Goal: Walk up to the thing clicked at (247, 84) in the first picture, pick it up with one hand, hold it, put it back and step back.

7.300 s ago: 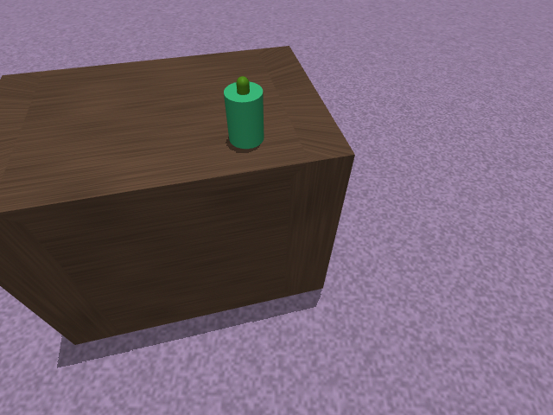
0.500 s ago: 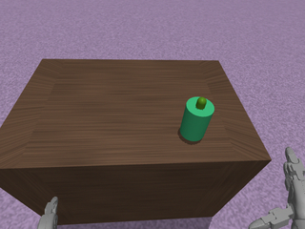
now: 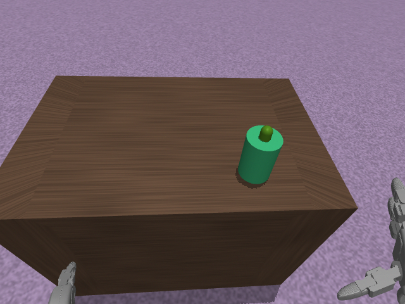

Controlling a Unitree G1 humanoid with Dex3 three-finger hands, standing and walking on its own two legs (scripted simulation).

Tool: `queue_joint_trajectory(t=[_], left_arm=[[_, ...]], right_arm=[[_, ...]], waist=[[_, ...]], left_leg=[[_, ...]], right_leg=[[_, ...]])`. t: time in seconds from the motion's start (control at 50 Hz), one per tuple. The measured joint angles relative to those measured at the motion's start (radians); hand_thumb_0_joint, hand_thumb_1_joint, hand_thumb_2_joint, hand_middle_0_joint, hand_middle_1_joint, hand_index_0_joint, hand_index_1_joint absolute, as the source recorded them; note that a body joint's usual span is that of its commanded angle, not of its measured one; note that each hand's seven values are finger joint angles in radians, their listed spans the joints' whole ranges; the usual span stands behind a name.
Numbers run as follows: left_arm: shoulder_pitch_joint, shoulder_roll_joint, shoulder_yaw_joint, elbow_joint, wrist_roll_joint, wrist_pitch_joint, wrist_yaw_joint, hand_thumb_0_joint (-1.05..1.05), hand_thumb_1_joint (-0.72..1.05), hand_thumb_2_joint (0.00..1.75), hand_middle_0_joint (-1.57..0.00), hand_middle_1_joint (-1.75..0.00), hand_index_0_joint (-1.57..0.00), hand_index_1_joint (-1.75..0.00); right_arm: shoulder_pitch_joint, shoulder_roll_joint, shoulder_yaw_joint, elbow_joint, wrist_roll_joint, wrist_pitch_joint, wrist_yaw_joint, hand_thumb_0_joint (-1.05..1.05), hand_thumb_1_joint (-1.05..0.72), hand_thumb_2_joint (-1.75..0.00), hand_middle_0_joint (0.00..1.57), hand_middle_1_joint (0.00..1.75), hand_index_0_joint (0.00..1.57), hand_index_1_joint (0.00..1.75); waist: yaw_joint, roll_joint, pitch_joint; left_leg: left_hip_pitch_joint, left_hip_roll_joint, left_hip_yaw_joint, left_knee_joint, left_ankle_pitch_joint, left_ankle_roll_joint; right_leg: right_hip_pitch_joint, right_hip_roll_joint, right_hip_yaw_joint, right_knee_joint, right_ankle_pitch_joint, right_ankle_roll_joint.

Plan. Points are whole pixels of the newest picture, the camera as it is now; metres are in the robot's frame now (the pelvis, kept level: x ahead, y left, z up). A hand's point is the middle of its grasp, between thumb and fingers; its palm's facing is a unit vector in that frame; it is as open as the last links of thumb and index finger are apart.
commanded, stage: go down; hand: right
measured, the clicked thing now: (260, 151) +0.47 -0.17 +0.01
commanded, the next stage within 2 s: none
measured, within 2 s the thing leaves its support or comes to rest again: neither
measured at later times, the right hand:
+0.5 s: hand (367, 188) +0.29 -0.31 +0.10, palm faces +0.20 +0.97 -0.16, open 17.6 cm
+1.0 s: hand (369, 170) +0.33 -0.33 +0.11, palm faces +0.08 +1.00 -0.01, open 17.4 cm
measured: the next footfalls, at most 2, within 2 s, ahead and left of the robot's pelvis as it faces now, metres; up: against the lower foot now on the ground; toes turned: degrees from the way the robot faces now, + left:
none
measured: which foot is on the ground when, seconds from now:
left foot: down 0.00-1.00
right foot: down 0.00-1.00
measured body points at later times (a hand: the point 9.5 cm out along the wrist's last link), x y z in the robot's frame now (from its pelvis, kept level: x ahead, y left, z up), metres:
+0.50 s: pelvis +0.01 +0.00 +0.00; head +0.01 +0.00 +0.45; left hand +0.17 +0.26 -0.09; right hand +0.27 -0.36 +0.11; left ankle +0.00 +0.12 -0.74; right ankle +0.01 -0.13 -0.74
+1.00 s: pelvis +0.01 -0.01 -0.01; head +0.02 -0.02 +0.44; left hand +0.17 +0.24 -0.08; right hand +0.32 -0.38 +0.11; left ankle +0.00 +0.12 -0.74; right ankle +0.01 -0.13 -0.74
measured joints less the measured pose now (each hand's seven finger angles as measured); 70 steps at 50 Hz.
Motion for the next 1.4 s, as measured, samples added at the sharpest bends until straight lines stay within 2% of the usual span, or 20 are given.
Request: queue_joint_trajectory(t=[0.12,0.26,0.34,0.48,0.56,0.64,0.74,0.86,1.04,1.12,1.26,1.4], left_arm=[[-0.035,0.0,0.007,0.054,0.018,0.004,0.0,-0.01,-0.54,0.06,-0.07,-0.06,-0.06,-0.07],[-0.056,0.006,-0.006,0.052,0.014,0.005,0.03,-0.01,-0.53,0.05,-0.07,-0.06,-0.07,-0.06],[-0.072,0.01,-0.032,0.078,0.004,0.0,0.054,-0.01,-0.54,0.05,-0.07,-0.05,-0.06,-0.06],[-0.078,0.007,-0.092,0.098,-0.013,-0.02,0.092,-0.01,-0.53,0.04,-0.06,-0.05,-0.06,-0.05],[-0.065,0.007,-0.107,0.093,-0.015,-0.03,0.098,-0.01,-0.53,0.04,-0.06,-0.05,-0.06,-0.05],[-0.045,0.019,-0.1,0.088,-0.014,-0.039,0.097,-0.01,-0.53,0.04,-0.06,-0.05,-0.06,-0.05],[-0.047,0.034,-0.106,0.101,-0.016,-0.036,0.099,-0.01,-0.53,0.04,-0.06,-0.05,-0.06,-0.05],[-0.056,0.02,-0.128,0.093,-0.015,-0.049,0.113,-0.01,-0.53,0.05,-0.06,-0.05,-0.06,-0.05],[-0.056,0.011,-0.162,0.066,-0.016,-0.092,0.13,-0.01,-0.53,0.05,-0.06,-0.05,-0.07,-0.05],[-0.04,0.02,-0.157,0.065,-0.008,-0.106,0.13,-0.01,-0.53,0.05,-0.06,-0.05,-0.07,-0.05],[-0.028,0.055,-0.155,0.05,-0.006,-0.101,0.129,-0.01,-0.53,0.05,-0.06,-0.05,-0.07,-0.05],[-0.033,0.056,-0.169,0.046,-0.002,-0.103,0.134,-0.01,-0.53,0.05,-0.06,-0.05,-0.07,-0.05]], right_arm=[[-0.027,0.026,-0.033,0.033,0.007,-0.049,0.023,-0.01,0.57,-0.05,0.05,0.05,0.06,0.05],[-0.15,-0.001,-0.077,0.148,0.046,-0.045,0.095,-0.01,0.58,-0.06,0.04,0.06,0.06,0.06],[-0.263,-0.043,-0.112,0.242,0.093,-0.03,0.171,-0.01,0.58,-0.05,0.04,0.06,0.06,0.06],[-0.463,-0.136,-0.168,0.47,0.192,0.03,0.349,-0.01,0.57,-0.05,0.05,0.05,0.06,0.05],[-0.529,-0.169,-0.18,0.568,0.219,0.052,0.427,-0.01,0.58,-0.04,0.05,0.05,0.06,0.05],[-0.546,-0.179,-0.185,0.6,0.238,0.06,0.466,-0.01,0.57,-0.04,0.05,0.05,0.06,0.05],[-0.552,-0.174,-0.192,0.605,0.243,0.054,0.481,-0.01,0.56,-0.04,0.05,0.05,0.06,0.05],[-0.591,-0.18,-0.191,0.625,0.247,0.055,0.498,-0.01,0.54,-0.05,0.05,0.05,0.06,0.05],[-0.756,-0.272,-0.209,0.809,0.266,0.084,0.588,-0.01,0.52,-0.05,0.05,0.05,0.06,0.05],[-0.818,-0.316,-0.219,0.89,0.264,0.095,0.614,-0.01,0.51,-0.05,0.05,0.05,0.05,0.05],[-0.904,-0.361,-0.244,1.001,0.248,0.085,0.611,-0.01,0.53,-0.05,0.05,0.05,0.05,0.05],[-0.943,-0.384,-0.258,1.043,0.225,0.067,0.599,-0.01,0.54,-0.04,0.05,0.04,0.06,0.04]], waist=[[0.007,0.002,-0.019],[0.017,0.015,-0.025],[0.024,0.024,-0.03],[0.047,0.031,-0.052],[0.055,0.029,-0.067],[0.053,0.027,-0.075],[0.045,0.031,-0.069],[0.039,0.045,-0.075],[0.065,0.053,-0.091],[0.079,0.05,-0.096],[0.093,0.047,-0.093],[0.104,0.055,-0.105]], left_leg=[[-0.022,0.001,0.002,0.024,-0.012,-0.001],[-0.031,0.001,0.007,0.031,-0.017,0.0],[-0.039,0.0,0.01,0.03,-0.017,0.0],[-0.07,0.002,0.005,0.036,-0.019,-0.003],[-0.089,0.003,-0.003,0.042,-0.023,-0.008],[-0.1,0.002,-0.014,0.045,-0.025,-0.011],[-0.113,0.0,-0.017,0.053,-0.027,-0.015],[-0.12,0.002,-0.009,0.06,-0.03,-0.016],[-0.163,0.001,0.0,0.079,-0.03,-0.016],[-0.194,-0.001,-0.005,0.093,-0.03,-0.016],[-0.258,-0.009,-0.017,0.127,-0.035,-0.017],[-0.289,-0.014,-0.018,0.142,-0.041,-0.016]], right_leg=[[-0.024,0.0,0.002,0.028,-0.013,-0.001],[-0.036,0.0,0.008,0.035,-0.017,0.0],[-0.048,0.0,0.011,0.04,-0.018,0.0],[-0.079,0.001,0.007,0.05,-0.025,-0.003],[-0.097,0.002,-0.002,0.06,-0.034,-0.007],[-0.108,0.001,-0.012,0.073,-0.045,-0.01],[-0.128,-0.001,-0.014,0.096,-0.057,-0.014],[-0.142,0.0,-0.006,0.114,-0.063,-0.015],[-0.193,-0.001,0.004,0.142,-0.065,-0.016],[-0.224,-0.003,0.0,0.159,-0.069,-0.016],[-0.285,-0.012,-0.01,0.201,-0.082,-0.017],[-0.32,-0.018,-0.01,0.225,-0.095,-0.017]])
